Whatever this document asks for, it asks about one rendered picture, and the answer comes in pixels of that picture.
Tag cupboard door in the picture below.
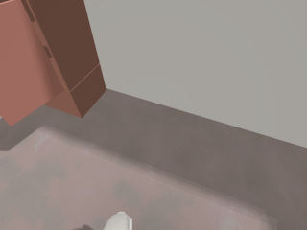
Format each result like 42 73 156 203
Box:
0 0 64 126

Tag robot left thigh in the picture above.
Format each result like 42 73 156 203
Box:
103 214 132 230

